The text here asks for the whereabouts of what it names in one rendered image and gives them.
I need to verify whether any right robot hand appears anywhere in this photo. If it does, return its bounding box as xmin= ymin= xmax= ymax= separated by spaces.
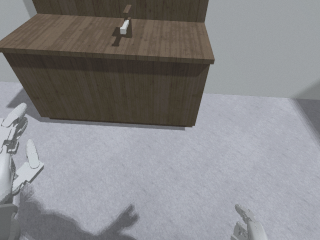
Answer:
xmin=230 ymin=204 xmax=268 ymax=240

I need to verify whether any tap lever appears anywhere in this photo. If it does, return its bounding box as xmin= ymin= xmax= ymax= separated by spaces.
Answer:
xmin=120 ymin=20 xmax=129 ymax=35

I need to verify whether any left robot hand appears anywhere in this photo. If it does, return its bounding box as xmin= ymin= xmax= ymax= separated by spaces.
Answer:
xmin=0 ymin=102 xmax=44 ymax=205

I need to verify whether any robot left forearm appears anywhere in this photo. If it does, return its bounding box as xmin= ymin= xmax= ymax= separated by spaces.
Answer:
xmin=0 ymin=203 xmax=21 ymax=240

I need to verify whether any counter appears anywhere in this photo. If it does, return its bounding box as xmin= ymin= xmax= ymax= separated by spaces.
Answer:
xmin=0 ymin=0 xmax=215 ymax=128

